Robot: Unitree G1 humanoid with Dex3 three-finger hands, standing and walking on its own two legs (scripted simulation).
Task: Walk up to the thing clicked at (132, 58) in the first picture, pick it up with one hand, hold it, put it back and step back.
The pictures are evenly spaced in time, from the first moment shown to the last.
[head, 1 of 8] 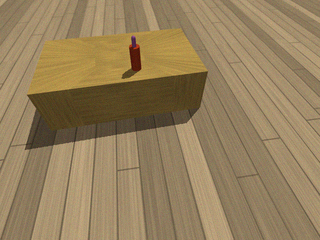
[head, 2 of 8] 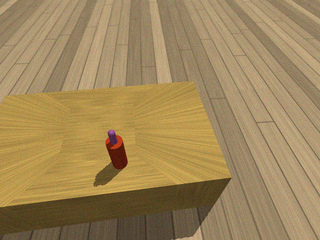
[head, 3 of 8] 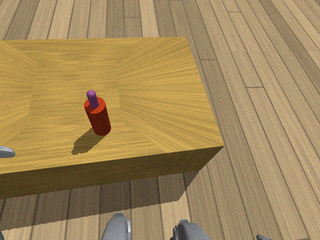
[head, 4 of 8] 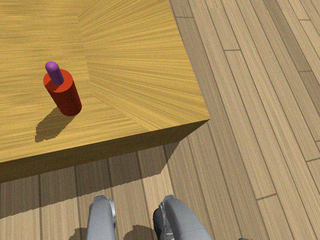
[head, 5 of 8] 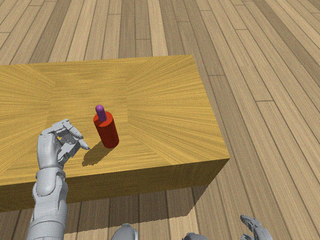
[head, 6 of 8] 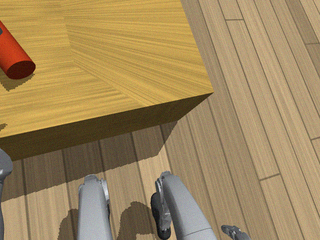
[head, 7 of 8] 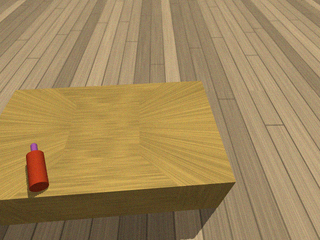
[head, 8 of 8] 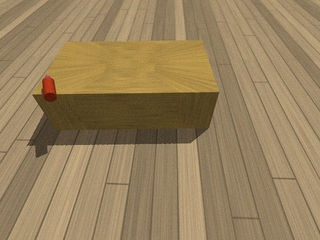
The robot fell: no
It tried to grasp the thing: yes
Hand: left
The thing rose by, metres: 0.00
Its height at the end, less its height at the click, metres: -0.09
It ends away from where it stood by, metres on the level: 0.65
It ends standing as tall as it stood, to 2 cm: no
